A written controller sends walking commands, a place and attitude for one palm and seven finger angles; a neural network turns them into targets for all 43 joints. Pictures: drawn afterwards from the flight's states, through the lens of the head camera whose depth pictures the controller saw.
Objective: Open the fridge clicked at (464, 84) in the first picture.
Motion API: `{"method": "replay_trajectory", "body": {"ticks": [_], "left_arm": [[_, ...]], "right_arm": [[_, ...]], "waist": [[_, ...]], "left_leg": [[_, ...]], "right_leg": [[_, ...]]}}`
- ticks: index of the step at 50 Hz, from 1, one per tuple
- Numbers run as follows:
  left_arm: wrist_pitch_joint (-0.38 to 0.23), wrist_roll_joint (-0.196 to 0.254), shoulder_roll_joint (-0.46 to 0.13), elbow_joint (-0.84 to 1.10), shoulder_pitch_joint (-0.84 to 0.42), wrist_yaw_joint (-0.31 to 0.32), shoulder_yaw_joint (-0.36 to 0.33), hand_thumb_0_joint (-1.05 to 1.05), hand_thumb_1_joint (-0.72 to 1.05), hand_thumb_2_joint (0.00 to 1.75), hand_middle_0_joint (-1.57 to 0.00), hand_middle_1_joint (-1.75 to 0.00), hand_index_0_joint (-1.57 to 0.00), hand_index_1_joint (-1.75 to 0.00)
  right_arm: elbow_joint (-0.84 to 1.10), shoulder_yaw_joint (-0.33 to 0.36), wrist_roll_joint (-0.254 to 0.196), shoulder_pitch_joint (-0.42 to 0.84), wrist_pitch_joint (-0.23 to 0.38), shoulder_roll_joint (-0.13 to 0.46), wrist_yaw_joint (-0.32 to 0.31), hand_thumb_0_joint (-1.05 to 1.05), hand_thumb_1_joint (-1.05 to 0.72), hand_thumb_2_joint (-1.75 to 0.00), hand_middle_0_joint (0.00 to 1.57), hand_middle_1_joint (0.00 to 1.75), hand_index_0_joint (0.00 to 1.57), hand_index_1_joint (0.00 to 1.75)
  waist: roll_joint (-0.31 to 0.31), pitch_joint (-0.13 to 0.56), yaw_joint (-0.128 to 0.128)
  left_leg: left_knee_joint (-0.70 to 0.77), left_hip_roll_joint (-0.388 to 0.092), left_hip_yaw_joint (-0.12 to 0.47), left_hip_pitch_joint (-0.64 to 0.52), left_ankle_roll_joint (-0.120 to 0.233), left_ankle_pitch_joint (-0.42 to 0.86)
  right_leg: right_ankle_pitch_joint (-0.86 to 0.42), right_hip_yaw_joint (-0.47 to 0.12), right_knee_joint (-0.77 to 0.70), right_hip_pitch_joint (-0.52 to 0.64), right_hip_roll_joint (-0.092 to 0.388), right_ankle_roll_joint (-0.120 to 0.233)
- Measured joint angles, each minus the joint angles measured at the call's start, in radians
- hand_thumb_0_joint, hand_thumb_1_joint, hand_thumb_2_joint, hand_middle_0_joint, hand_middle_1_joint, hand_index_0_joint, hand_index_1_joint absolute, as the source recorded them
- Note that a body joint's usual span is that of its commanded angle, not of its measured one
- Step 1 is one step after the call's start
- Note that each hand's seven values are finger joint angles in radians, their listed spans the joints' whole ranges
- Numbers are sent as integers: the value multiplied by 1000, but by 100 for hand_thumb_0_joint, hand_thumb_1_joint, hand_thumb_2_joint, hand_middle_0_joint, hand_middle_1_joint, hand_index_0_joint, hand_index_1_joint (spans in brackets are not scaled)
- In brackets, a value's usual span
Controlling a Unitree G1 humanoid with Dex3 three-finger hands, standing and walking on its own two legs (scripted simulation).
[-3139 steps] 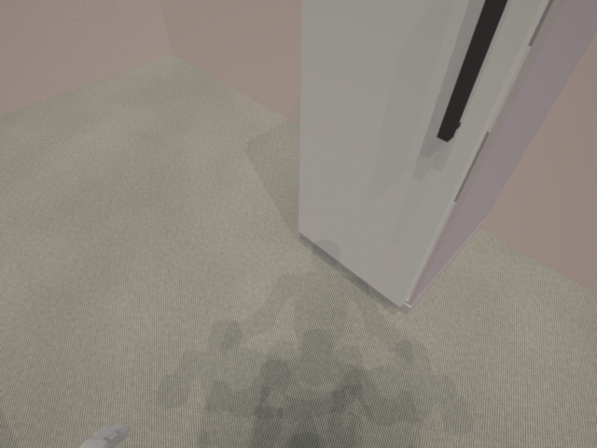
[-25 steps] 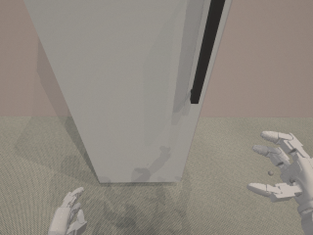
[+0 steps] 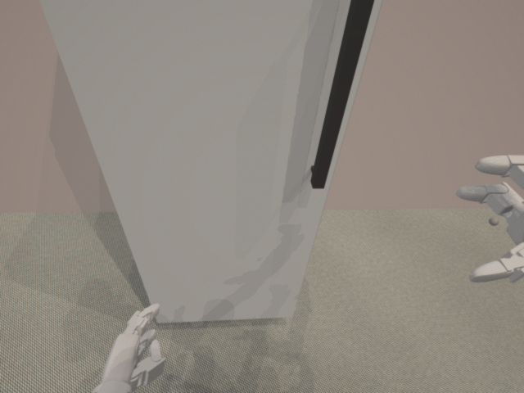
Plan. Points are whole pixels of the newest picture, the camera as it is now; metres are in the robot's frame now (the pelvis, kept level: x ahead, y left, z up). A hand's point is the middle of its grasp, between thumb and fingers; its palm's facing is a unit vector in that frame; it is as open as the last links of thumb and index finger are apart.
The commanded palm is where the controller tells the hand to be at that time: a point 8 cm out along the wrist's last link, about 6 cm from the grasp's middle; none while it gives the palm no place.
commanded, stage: raise the hand to about handle height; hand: right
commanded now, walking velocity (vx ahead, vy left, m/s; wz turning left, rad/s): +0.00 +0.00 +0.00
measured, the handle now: (338, 80) +0.54 -0.13 +0.26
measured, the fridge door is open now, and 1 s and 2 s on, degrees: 0 0 0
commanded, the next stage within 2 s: move the hooked fingers beside the handle in 0.56 s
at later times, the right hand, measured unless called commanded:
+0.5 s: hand (491, 209) +0.28 -0.28 +0.21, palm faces +0.07 +0.99 -0.08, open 13.9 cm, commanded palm +0.25 -0.31 +0.22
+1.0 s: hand (456, 193) +0.32 -0.25 +0.21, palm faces -0.01 +1.00 -0.06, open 14.0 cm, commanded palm +0.29 -0.30 +0.21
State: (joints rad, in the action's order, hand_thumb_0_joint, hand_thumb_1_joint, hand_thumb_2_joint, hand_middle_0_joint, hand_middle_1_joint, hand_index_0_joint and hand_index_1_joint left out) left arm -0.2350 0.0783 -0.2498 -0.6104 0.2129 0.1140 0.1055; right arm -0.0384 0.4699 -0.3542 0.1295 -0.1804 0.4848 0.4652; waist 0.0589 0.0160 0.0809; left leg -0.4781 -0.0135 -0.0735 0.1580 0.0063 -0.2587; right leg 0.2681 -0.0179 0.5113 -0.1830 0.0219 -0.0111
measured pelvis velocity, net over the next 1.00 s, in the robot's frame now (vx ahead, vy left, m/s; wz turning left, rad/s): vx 0.00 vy -0.01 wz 0.01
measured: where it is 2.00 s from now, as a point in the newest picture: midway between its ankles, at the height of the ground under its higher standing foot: outside the picture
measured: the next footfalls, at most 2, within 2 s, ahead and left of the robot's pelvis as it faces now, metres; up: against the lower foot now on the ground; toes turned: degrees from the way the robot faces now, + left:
none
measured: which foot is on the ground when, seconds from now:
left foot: down 0.00-1.00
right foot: down 0.00-1.00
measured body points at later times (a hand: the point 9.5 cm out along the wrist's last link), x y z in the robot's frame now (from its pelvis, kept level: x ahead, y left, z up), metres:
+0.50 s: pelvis +0.00 +0.00 +0.00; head -0.03 +0.02 +0.45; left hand +0.20 +0.23 -0.06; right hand +0.27 -0.33 +0.22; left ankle +0.00 +0.12 -0.74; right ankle +0.01 -0.13 -0.74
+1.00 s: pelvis +0.00 -0.01 +0.00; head -0.02 +0.01 +0.45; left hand +0.20 +0.21 -0.07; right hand +0.31 -0.31 +0.21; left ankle +0.00 +0.11 -0.74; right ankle +0.01 -0.13 -0.74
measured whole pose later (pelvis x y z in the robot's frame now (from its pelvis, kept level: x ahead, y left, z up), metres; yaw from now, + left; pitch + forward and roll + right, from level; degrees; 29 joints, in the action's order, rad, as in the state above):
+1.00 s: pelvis +0.00 -0.01 +0.00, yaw +1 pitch -3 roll +0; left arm -0.18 0.09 -0.26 -0.61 0.19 0.11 0.10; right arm -0.17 0.40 -0.30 0.31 -0.27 0.46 0.42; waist 0.05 0.02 0.05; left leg -0.45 -0.02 -0.06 0.17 0.00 -0.24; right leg 0.25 0.00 0.47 -0.18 0.01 0.00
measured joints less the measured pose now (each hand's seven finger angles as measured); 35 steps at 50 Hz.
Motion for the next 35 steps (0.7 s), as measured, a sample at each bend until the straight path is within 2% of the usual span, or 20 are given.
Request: {"method": "replay_trajectory", "body": {"ticks": [6,10,18,24,29,35], "left_arm": [[22,14,-19,-8,-2,-5,-3,2,90,90,-21,-31,-21,-30],[36,19,-37,7,-5,-16,-16,2,90,90,-21,-30,-21,-30],[32,9,-33,18,0,-17,-31,2,91,90,-20,-30,-21,-30],[31,11,-23,15,-3,-7,-25,2,91,90,-20,-30,-21,-30],[37,13,-22,13,-10,-6,-17,2,90,90,-20,-30,-21,-30],[43,9,-10,16,-12,-14,-12,2,90,90,-20,-30,-21,-30]], "right_arm": [[-120,19,4,105,-75,64,33,-1,50,-31,30,120,30,120],[-143,11,5,95,-107,66,48,-1,50,-30,30,120,30,120],[-29,16,-2,16,-55,-2,15,-1,50,-30,30,120,30,120],[-48,31,14,52,-72,16,-12,-1,50,-30,30,120,30,120],[-65,6,16,61,-99,24,8,-1,50,-30,30,120,30,120],[-48,9,6,38,-91,18,22,-1,50,-30,30,120,30,120]], "waist": [[8,8,-10],[13,8,-18],[-7,0,-19],[-6,-1,-12],[5,5,-10],[2,11,-11]], "left_leg": [[11,1,-1,2,4,8],[3,2,8,21,4,10],[2,8,20,13,5,7],[13,7,15,-2,3,9],[17,-1,13,0,-2,11],[20,-3,18,-1,-5,11]], "right_leg": [[-14,-1,-22,4,1,-4],[-17,8,-22,-9,2,-4],[-9,19,-19,3,9,-5],[-9,14,-23,12,7,-4],[-12,13,-28,9,-1,2],[-12,17,-33,13,-4,5]]}}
